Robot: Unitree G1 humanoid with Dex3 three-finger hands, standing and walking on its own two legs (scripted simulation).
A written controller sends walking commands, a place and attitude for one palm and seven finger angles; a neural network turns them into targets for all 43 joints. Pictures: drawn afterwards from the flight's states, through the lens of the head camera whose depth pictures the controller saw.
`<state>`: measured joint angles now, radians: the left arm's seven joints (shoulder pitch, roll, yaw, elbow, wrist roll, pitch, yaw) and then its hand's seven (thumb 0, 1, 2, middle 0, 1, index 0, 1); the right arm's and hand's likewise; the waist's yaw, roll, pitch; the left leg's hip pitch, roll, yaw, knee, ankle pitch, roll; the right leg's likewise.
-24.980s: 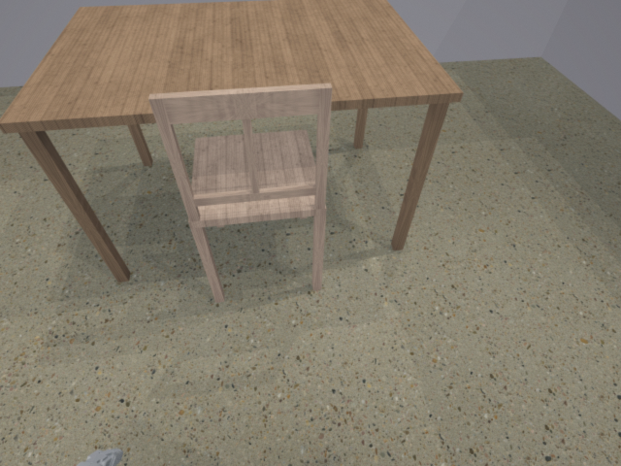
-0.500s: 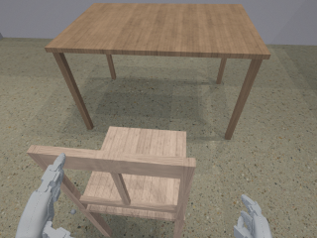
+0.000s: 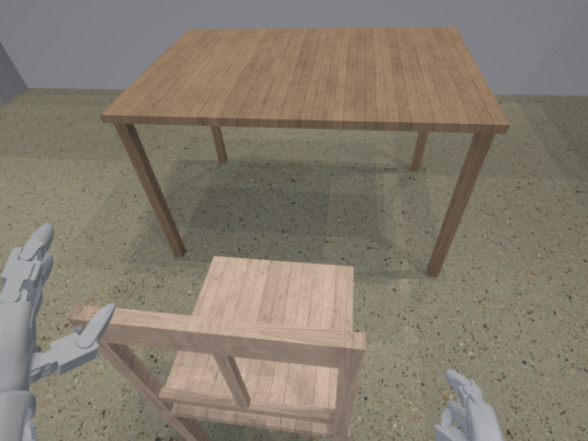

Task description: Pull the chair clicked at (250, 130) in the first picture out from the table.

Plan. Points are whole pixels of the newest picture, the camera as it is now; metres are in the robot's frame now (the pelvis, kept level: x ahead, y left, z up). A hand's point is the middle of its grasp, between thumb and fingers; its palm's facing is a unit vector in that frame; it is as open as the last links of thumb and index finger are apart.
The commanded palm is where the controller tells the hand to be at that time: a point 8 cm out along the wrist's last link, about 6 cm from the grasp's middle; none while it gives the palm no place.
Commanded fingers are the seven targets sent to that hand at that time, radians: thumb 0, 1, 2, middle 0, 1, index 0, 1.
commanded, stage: draw the hand back to the body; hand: left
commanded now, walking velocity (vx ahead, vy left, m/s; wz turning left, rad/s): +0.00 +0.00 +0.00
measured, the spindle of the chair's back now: (233, 379) +0.24 +0.15 -0.12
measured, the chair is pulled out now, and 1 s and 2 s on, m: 0.59 0.59 0.59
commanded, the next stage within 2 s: step back with the hand held close in 0.48 s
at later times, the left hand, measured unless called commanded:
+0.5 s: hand (79, 297) +0.21 +0.26 +0.16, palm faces +0.44 -0.76 -0.48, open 7.4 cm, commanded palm +0.16 +0.30 +0.18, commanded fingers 0.00 0.90 0.90 -0.20 -0.30 -0.20 -0.30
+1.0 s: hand (51, 342) +0.16 +0.27 +0.16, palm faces +0.35 -0.74 -0.57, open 7.4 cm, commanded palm +0.11 +0.31 +0.18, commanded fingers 0.00 0.90 0.90 -0.20 -0.30 -0.20 -0.30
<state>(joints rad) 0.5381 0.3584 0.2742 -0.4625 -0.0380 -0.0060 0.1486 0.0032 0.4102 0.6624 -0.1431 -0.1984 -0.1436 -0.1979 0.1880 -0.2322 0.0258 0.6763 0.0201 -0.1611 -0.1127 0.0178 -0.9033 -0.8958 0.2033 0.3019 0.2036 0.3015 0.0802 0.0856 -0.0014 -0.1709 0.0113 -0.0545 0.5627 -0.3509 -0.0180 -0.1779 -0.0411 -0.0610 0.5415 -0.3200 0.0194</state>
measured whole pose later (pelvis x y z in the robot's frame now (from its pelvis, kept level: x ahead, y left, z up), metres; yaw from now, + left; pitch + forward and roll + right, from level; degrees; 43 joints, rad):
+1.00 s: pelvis -0.04 +0.01 +0.01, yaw -1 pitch +1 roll +0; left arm 0.60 0.42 0.38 -0.47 -0.05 -0.08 0.14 0.02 0.89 0.90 -0.22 -0.30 -0.22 -0.30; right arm 0.18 -0.24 -0.02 0.61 0.04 0.00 -0.13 0.02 -0.91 -0.90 0.20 0.30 0.20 0.30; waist 0.01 0.07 0.03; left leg -0.25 -0.01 -0.03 0.48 -0.24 -0.01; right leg -0.28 -0.06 -0.03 0.48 -0.22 0.03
